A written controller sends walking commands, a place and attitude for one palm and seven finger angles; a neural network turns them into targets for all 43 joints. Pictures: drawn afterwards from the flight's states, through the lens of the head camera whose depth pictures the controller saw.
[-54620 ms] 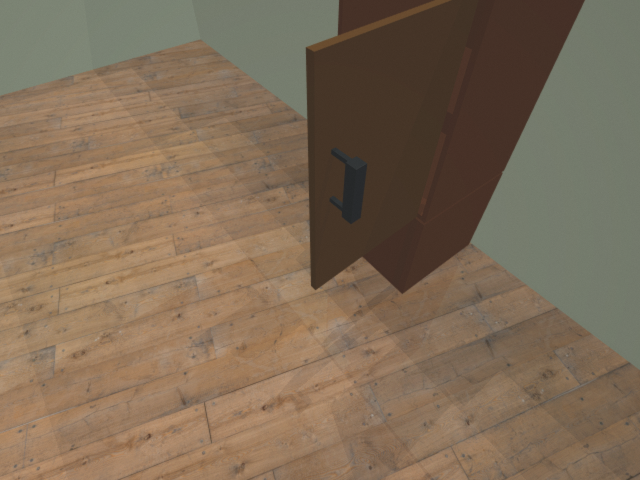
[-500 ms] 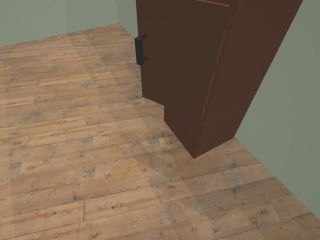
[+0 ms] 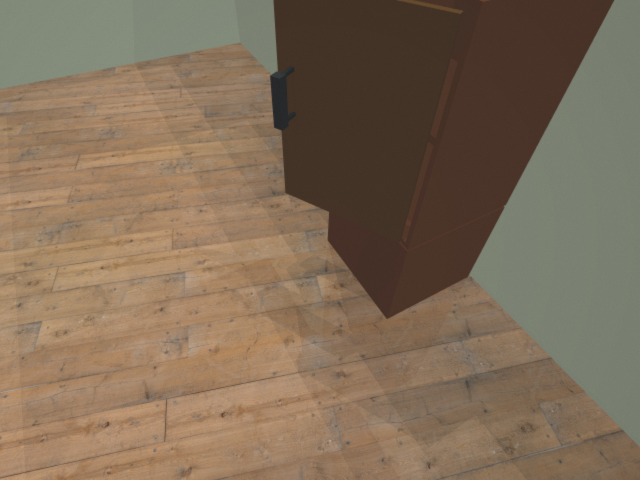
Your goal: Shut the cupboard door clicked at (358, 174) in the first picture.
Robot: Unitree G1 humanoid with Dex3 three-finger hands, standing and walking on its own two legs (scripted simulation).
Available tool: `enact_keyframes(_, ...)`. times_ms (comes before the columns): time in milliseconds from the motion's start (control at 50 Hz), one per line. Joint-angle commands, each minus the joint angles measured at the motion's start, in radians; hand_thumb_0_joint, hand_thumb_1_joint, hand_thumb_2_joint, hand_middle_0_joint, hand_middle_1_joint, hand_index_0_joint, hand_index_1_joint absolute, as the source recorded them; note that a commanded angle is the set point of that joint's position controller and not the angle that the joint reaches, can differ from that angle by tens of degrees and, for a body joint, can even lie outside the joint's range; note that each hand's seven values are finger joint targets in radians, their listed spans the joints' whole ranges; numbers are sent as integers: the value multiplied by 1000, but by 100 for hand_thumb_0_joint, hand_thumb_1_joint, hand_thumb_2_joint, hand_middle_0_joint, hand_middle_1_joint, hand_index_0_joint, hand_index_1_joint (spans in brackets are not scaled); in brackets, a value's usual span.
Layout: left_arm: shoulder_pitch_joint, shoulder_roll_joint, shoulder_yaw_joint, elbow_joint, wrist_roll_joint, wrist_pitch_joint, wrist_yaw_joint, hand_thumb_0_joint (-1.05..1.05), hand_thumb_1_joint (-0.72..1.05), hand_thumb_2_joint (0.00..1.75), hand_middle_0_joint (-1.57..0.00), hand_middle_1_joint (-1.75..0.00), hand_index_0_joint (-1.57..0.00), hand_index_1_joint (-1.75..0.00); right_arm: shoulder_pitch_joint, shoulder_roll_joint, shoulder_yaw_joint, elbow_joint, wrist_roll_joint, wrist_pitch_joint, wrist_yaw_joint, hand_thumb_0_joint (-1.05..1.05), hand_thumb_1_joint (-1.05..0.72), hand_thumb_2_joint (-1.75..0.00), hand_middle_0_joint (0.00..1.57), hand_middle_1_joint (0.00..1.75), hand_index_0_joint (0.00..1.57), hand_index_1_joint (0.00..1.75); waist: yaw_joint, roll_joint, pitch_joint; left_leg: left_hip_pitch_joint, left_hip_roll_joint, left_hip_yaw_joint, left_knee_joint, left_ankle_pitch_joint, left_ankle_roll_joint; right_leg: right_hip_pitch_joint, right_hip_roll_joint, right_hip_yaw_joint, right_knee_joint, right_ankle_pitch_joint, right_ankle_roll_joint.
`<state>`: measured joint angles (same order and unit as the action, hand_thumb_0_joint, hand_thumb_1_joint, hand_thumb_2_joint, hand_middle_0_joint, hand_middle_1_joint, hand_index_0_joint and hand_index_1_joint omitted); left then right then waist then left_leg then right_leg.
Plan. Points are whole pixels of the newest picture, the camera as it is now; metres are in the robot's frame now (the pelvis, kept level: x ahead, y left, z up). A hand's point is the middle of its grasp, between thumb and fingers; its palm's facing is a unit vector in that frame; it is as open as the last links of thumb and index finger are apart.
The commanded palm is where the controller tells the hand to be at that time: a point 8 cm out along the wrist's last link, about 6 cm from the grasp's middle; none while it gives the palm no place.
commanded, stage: walk to a spot facing it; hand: left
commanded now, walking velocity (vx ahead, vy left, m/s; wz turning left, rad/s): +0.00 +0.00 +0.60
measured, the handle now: (285, 98) +0.92 +0.13 +0.00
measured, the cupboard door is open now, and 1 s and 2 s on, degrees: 30 30 30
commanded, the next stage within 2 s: none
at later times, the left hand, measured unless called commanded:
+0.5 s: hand out of the picture +0.04 +0.25 -0.17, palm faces +0.27 -0.93 -0.25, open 7.4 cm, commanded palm none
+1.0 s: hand out of the picture -0.04 +0.16 -0.16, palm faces +0.59 -0.76 -0.27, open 7.4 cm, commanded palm none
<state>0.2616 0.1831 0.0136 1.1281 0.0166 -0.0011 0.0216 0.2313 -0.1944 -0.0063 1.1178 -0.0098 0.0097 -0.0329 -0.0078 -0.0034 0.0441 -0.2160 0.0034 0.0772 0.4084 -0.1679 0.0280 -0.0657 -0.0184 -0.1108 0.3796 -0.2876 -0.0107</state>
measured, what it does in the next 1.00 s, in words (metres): steps on the spot, turning left: right foot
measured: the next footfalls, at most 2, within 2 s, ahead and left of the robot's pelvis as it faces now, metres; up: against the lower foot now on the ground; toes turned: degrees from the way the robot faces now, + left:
right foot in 0.72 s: +0.09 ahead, -0.13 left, +0.00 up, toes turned +26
left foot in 1.12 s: -0.02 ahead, +0.09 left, +0.00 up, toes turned +47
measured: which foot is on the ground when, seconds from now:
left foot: down 0.00-0.70, up 0.72-1.00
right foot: down 0.00-0.30, up 0.32-0.70, down 0.72-1.00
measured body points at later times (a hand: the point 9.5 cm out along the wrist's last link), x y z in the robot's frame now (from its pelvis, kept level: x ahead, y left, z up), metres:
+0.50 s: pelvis +0.00 +0.02 -0.01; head +0.07 +0.05 +0.44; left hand +0.02 +0.30 -0.15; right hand +0.11 -0.21 -0.15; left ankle +0.01 +0.12 -0.74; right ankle +0.00 -0.14 -0.67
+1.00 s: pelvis +0.04 -0.03 -0.01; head +0.10 +0.00 +0.44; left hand -0.07 +0.20 -0.14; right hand +0.26 -0.19 -0.16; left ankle -0.06 +0.07 -0.69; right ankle +0.05 -0.14 -0.74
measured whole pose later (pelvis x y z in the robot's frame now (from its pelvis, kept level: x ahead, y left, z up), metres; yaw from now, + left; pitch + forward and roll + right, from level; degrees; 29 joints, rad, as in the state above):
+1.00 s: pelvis +0.04 -0.03 -0.01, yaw +38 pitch +1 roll +2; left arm 0.24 0.19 0.04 0.87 0.03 0.01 0.02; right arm 0.15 -0.26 -0.08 0.91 -0.02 0.09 0.02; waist -0.01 0.00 0.12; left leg -0.44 0.02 0.03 0.93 -0.44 -0.06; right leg -0.18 -0.12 -0.19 0.53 -0.37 0.01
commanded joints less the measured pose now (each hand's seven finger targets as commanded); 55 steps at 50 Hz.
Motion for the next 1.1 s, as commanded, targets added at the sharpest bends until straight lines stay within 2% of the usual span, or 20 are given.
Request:
enact_keyframes(0,85,118,41,-42,-3,12,17,0,90,90,-20,-30,-20,-30,50,-95,-20,-47,-6,6,4,0,-90,-90,20,30,20,30,10,10,32,-45,95,-131,15,165,2,-69,-138,66,-6,142,-41)
enact_keyframes(60,77,155,64,-80,2,18,19,0,90,90,-20,-30,-20,-30,41,-97,-33,-83,-6,16,10,0,-90,-90,20,30,20,30,18,-71,4,-129,57,-101,144,145,-10,-36,-211,82,6,191,-85)
enact_keyframes(160,-8,184,85,-156,22,15,28,0,90,90,-20,-30,-20,-30,-14,-81,-60,-161,-7,37,23,0,-90,-90,20,30,20,30,9,-140,61,-267,76,-62,549,-367,-42,-89,-417,97,-8,444,-205)
enact_keyframes(200,-48,209,94,-178,22,13,25,0,90,90,-20,-30,-20,-30,4,-70,-57,-172,-4,33,33,0,-90,-90,20,30,20,30,-16,-122,62,-227,91,-40,358,-295,-48,-63,-382,5,113,528,-148)
enact_keyframes(240,-33,199,92,-197,3,19,17,0,90,90,-20,-30,-20,-30,121,-107,-60,-154,-16,21,36,0,-90,-90,20,30,20,30,-57,47,-18,-2,68,-59,104,164,-17,-160,-266,-94,377,408,-32)
enact_keyframes(260,3,139,85,-222,-8,27,10,0,90,90,-20,-30,-20,-30,163,-201,-79,-153,-23,12,30,0,-90,-90,20,30,20,30,-56,368,-34,94,268,-437,2,544,93,-372,-102,-114,615,-73,61)
enact_keyframes(280,-64,129,72,-261,-6,36,17,0,90,90,-20,-30,-20,-30,196,-244,-92,-141,-19,18,16,0,-90,-90,20,30,20,30,-80,356,-69,85,377,-577,-74,583,182,-432,-45,28,746,-412,54)
enact_keyframes(340,-123,136,88,-269,9,47,7,0,90,90,-20,-30,-20,-30,85,-223,-89,-194,-27,15,7,0,-90,-90,20,30,20,30,-44,171,-33,-66,292,-516,-157,-95,116,-475,-80,134,824,-187,41)
enact_keyframes(420,-88,118,84,-267,9,31,-5,0,90,90,-20,-30,-20,-30,44,-206,-84,-218,-23,0,2,0,-90,-90,20,30,20,30,-15,51,-104,30,225,-415,-109,76,121,-488,-60,139,736,-75,66)
enact_keyframes(540,-131,111,71,-319,4,32,0,0,90,90,-20,-30,-20,-30,49,-225,-103,-228,-25,13,11,0,-90,-90,20,30,20,30,-34,140,-132,66,199,-436,-55,231,143,-410,-10,120,489,-136,76)
enact_keyframes(640,1,148,82,-302,-2,25,6,0,90,90,-20,-30,-20,-30,-52,-213,-112,-274,-15,30,21,0,-90,-90,20,30,20,30,34,179,-125,-155,104,-432,7,94,73,-84,32,89,129,22,56)
enact_keyframes(660,48,204,91,-299,6,15,10,0,90,90,-20,-30,-20,-30,-58,-182,-110,-285,-5,31,28,0,-90,-90,20,30,20,30,59,64,-134,-270,37,-391,99,-57,22,41,-51,172,-22,43,35)
enact_keyframes(680,40,288,109,-311,23,5,17,0,90,90,-20,-30,-20,-30,-36,-111,-107,-298,2,29,31,0,-90,-90,20,30,20,30,57,-226,-117,-433,-100,-209,351,-299,-59,86,-333,482,-151,-52,-67)
enact_keyframes(700,-16,301,100,-327,20,9,20,0,90,90,-20,-30,-20,-30,-48,-143,-112,-302,-12,32,33,0,-90,-90,20,30,20,30,38,-236,-56,-418,-89,-166,630,-424,-68,-101,-475,547,-163,15,-140)
enact_keyframes(780,-142,177,68,-359,9,-4,20,0,90,90,-20,-30,-20,-30,-5,-134,-105,-269,-17,47,55,0,-90,-90,20,30,20,30,-47,-168,-11,-400,1,-135,852,-241,-88,-126,-283,208,-21,414,-125)
enact_keyframes(900,65,216,89,-303,12,-7,23,0,90,90,-20,-30,-20,-30,-143,-103,-73,-313,-9,45,61,0,-90,-90,20,30,20,30,47,-198,-72,-368,0,-28,554,-274,-97,128,-292,80,81,792,-101)
enact_keyframes(1000,93,246,103,-295,19,0,19,0,90,90,-20,-30,-20,-30,-168,-100,-64,-327,-3,36,62,0,-90,-90,20,30,20,30,58,-252,-72,-243,-7,26,322,-272,-64,113,-323,44,132,817,-97)
enact_keyframes(1040,62,250,106,-302,14,-2,16,0,90,90,-20,-30,-20,-30,-99,-117,-69,-313,-5,30,60,0,-90,-90,20,30,20,30,12,-215,-99,-104,-21,39,169,-156,-48,53,-315,-1,214,787,-65)
enact_keyframes(1060,49,246,104,-303,7,-1,13,0,90,90,-20,-30,-20,-30,-29,-149,-78,-294,-9,23,61,0,-90,-90,20,30,20,30,-29,-150,-135,54,-10,15,44,-6,-37,-32,-291,-43,345,701,-25)
enact_keyframes(1080,55,203,96,-329,-4,2,7,0,90,90,-20,-30,-20,-30,49,-251,-101,-277,-18,12,56,0,-90,-90,20,30,20,30,-73,104,-215,302,189,-215,15,346,43,-287,-203,-88,553,302,38)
